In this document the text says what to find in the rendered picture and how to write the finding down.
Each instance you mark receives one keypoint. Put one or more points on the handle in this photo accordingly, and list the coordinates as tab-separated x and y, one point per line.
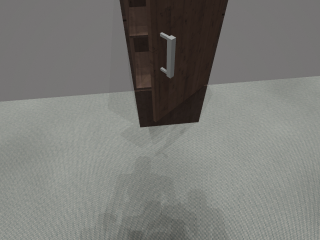
171	49

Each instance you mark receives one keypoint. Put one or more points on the cupboard door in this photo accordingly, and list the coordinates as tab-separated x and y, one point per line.
195	24

